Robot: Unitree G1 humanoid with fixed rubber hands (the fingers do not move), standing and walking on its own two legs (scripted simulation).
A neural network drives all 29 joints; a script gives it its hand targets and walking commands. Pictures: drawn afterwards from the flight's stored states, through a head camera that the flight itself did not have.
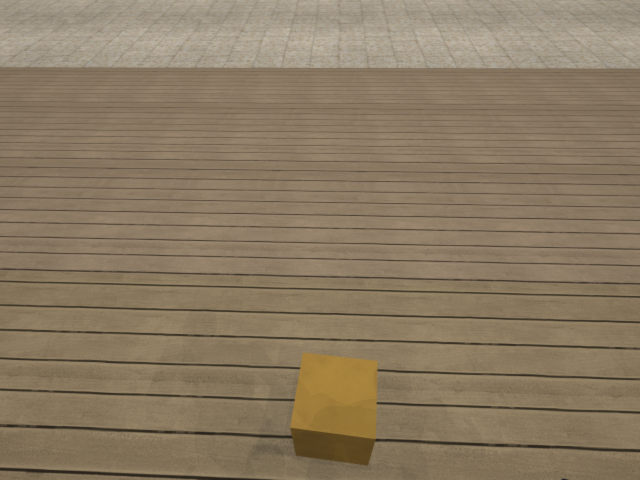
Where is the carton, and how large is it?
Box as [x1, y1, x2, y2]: [290, 353, 377, 465]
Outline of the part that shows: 303,353 290,426 296,455 367,465 375,439 377,361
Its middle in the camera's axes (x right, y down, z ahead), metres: +0.05 +0.50 +1.09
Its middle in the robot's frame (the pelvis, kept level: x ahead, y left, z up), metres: +0.45 -0.01 -0.66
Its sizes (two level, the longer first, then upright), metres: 0.210 0.200 0.250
